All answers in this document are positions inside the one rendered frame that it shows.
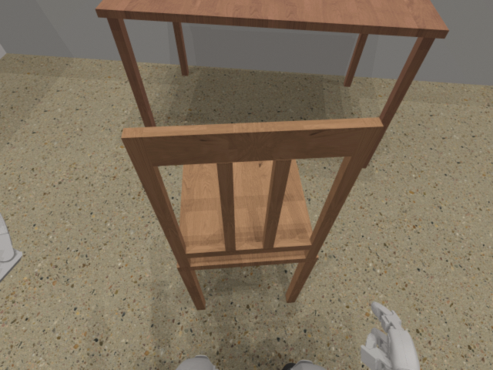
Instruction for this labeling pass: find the table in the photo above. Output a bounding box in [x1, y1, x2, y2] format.
[95, 0, 449, 169]

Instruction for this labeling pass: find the right robot hand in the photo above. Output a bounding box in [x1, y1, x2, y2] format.
[361, 301, 421, 370]

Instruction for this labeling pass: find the left robot hand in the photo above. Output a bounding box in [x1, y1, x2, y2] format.
[0, 213, 22, 283]

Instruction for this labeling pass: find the chair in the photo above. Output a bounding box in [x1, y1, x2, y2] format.
[121, 117, 384, 310]

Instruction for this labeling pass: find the right robot shin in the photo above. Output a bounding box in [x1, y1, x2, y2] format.
[292, 360, 313, 368]

